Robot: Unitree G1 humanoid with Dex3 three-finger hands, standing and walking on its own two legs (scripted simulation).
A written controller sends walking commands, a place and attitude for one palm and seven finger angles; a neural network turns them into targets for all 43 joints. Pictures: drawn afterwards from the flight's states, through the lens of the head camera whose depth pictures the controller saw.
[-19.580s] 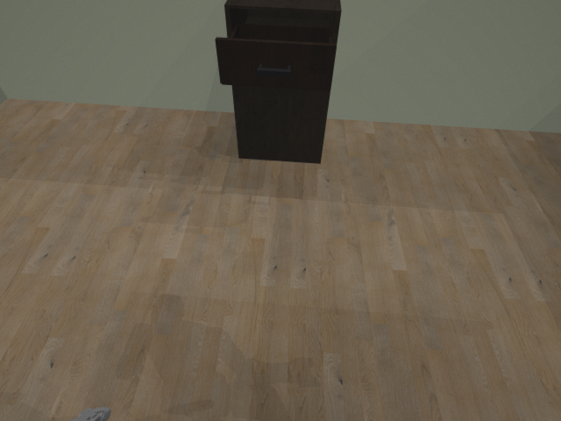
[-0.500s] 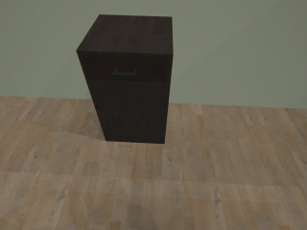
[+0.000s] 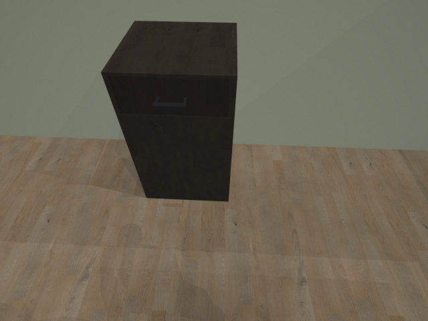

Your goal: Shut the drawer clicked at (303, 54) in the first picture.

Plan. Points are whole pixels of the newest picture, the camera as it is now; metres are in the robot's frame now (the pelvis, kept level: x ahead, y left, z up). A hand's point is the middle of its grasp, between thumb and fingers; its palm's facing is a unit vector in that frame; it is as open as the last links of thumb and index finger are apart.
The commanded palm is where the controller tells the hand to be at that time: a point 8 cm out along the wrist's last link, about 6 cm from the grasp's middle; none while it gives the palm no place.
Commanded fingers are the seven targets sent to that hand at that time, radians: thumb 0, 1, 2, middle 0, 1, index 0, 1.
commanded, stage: look to check the result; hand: left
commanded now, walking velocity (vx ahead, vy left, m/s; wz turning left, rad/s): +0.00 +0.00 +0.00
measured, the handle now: (170, 103) +0.81 +0.21 -0.09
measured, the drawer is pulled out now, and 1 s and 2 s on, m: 0.00 0.00 0.00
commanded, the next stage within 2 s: stand and wait in 0.04 s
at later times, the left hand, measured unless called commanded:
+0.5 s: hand out of the picture -0.01 +0.15 -0.17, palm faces +0.06 -0.98 -0.19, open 7.4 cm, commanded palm none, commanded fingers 0.00 0.90 0.90 -0.20 -0.30 -0.20 -0.30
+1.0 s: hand out of the picture -0.01 +0.14 -0.17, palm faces +0.07 -0.98 -0.18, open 7.4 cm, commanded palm none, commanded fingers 0.00 0.90 0.90 -0.20 -0.30 -0.20 -0.30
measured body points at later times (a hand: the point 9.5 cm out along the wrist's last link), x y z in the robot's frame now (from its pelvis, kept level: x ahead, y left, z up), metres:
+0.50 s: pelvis +0.01 -0.02 +0.00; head +0.02 -0.02 +0.45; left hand -0.01 +0.20 -0.16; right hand -0.01 -0.23 -0.17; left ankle +0.02 +0.13 -0.74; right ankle -0.03 -0.09 -0.74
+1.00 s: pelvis +0.01 -0.02 +0.00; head +0.02 -0.03 +0.45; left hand -0.01 +0.19 -0.16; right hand -0.01 -0.23 -0.17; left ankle +0.02 +0.13 -0.74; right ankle -0.03 -0.09 -0.74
